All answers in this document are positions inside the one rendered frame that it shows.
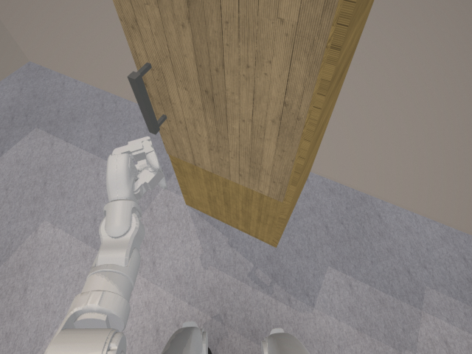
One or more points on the robot left hand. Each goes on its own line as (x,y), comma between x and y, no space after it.
(122,173)

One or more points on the left robot upper arm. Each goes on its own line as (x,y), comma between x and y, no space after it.
(89,341)

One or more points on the right robot shin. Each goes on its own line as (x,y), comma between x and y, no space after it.
(276,330)

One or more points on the robot shin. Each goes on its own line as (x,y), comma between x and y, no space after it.
(189,324)
(276,330)

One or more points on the cupboard door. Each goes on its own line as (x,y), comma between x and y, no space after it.
(234,77)

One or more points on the robot left forearm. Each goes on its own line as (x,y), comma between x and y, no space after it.
(104,300)

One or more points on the handle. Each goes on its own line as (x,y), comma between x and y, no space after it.
(141,95)

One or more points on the left robot shin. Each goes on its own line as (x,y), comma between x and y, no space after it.
(189,324)

